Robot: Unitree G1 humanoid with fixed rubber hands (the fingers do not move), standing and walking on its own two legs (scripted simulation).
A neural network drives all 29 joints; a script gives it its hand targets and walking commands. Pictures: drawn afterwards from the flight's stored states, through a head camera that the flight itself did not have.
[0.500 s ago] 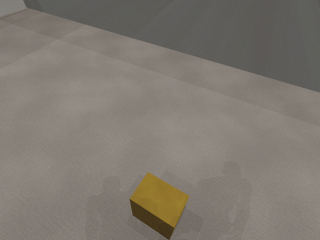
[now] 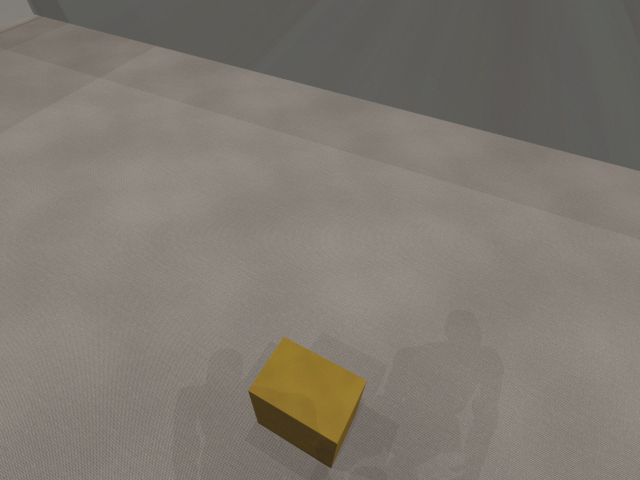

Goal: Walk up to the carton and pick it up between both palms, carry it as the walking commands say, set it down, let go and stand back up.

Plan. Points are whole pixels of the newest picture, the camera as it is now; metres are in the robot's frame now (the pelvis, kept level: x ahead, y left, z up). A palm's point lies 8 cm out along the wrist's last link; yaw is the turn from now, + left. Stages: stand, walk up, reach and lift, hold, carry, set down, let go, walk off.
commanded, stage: walk up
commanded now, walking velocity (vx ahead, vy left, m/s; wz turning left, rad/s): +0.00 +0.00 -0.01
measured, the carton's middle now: (307, 403) +0.42 +0.00 -0.64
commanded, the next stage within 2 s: none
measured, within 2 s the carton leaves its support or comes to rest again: neither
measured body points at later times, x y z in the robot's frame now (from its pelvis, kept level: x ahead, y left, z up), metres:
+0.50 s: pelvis -0.03 +0.06 +0.01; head +0.02 +0.00 +0.46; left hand -0.11 +0.32 -0.10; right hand +0.01 -0.20 -0.16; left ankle +0.02 +0.28 -0.64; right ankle -0.02 -0.07 -0.74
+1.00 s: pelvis +0.07 +0.19 +0.01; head +0.11 +0.21 +0.45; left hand +0.25 +0.40 -0.15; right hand -0.05 -0.01 -0.12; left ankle +0.04 +0.30 -0.74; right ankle -0.02 +0.07 -0.64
